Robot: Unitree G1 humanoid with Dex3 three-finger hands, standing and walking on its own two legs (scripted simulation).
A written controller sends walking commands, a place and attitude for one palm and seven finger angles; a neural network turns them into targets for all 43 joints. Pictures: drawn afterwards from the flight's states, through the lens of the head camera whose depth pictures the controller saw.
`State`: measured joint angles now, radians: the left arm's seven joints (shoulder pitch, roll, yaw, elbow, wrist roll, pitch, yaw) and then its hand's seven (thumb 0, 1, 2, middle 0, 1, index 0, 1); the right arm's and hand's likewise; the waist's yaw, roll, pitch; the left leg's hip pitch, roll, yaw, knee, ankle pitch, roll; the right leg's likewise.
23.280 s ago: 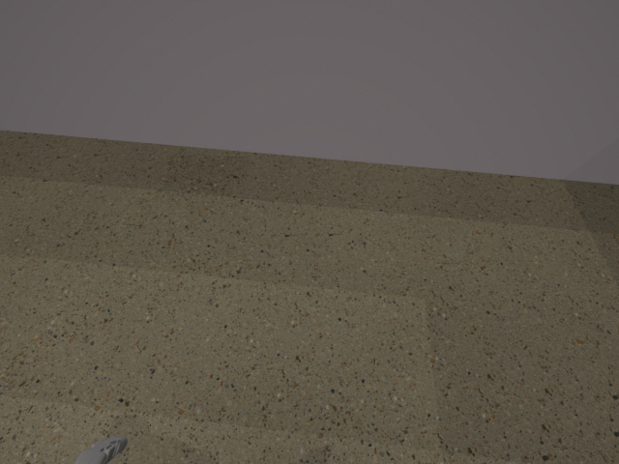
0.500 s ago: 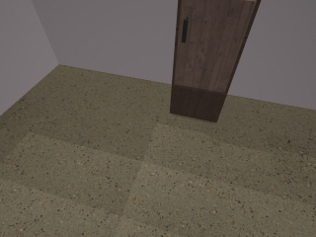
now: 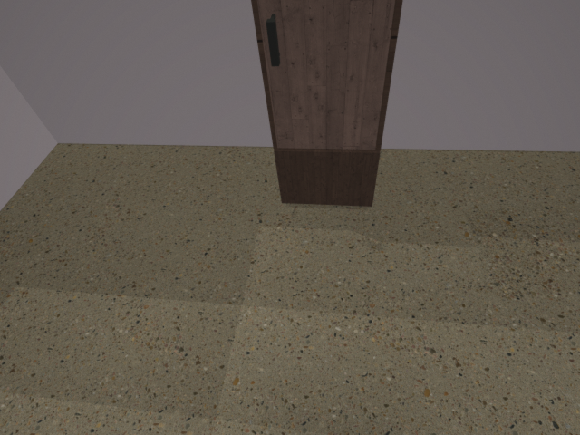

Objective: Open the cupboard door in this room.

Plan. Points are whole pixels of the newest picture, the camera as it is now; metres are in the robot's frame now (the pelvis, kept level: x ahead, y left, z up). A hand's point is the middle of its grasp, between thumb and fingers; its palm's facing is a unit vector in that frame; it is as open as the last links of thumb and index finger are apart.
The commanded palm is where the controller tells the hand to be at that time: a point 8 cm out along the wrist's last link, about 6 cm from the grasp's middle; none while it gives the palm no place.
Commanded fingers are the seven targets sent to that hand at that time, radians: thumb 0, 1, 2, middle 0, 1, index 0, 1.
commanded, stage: walk to a spot facing it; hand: left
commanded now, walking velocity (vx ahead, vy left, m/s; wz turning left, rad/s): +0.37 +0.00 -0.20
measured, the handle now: (274, 40) +1.12 +0.10 +0.02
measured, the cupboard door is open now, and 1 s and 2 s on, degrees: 0 0 0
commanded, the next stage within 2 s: take the last steps up to it in 0.30 s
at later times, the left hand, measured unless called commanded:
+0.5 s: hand out of the picture +0.11 +0.15 -0.16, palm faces +0.07 -0.99 -0.14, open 7.4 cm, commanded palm none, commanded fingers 0.00 0.90 0.90 -0.20 -0.30 -0.20 -0.30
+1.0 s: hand (248, 239) +0.52 +0.14 -0.14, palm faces -0.17 -0.97 -0.15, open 7.4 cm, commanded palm none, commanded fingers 0.00 0.90 0.90 -0.20 -0.30 -0.20 -0.30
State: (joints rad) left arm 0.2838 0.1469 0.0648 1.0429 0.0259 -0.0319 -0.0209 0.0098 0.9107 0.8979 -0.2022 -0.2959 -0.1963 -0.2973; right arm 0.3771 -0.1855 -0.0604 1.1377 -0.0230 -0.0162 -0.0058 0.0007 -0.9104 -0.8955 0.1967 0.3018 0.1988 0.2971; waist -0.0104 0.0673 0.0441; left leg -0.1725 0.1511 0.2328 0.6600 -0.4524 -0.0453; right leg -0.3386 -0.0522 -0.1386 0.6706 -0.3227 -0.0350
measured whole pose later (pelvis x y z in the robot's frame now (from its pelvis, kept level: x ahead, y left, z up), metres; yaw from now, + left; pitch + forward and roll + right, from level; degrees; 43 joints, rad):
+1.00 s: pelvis +0.39 -0.02 +0.02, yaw -6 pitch +0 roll +0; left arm 0.10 0.17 0.04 1.02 0.02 0.01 -0.02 0.01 0.91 0.90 -0.20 -0.30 -0.19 -0.30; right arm 0.44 -0.12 -0.04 1.13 -0.03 -0.07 -0.01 0.00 -0.92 -0.90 0.20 0.30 0.20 0.30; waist -0.08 -0.02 0.05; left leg -0.07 0.02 0.20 0.37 -0.30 0.03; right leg -0.50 -0.13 -0.07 0.77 -0.24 0.04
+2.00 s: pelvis +0.51 -0.09 +0.01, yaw -6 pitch -1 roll +1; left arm 0.19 0.22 0.06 1.02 0.02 0.03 0.02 0.01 0.91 0.90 -0.20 -0.30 -0.19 -0.30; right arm 0.18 -0.20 -0.07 1.06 -0.02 0.03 -0.02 -0.01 -0.92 -0.90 0.20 0.30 0.20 0.30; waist -0.02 0.00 0.06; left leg -0.31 0.10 0.14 0.51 -0.16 -0.02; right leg -0.28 -0.07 -0.05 0.66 -0.38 0.04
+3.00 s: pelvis +0.48 -0.10 +0.02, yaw -5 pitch -2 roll +0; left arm 0.30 0.13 -0.01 1.12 0.01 -0.02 0.03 0.01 0.91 0.90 -0.20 -0.30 -0.20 -0.30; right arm 0.36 -0.13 0.03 1.08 -0.01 -0.03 -0.02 0.00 -0.92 -0.90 0.19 0.30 0.20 0.30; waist -0.01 0.05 0.00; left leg -0.13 -0.02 0.07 0.46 -0.30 0.03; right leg -0.25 -0.05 -0.07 0.49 -0.22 0.00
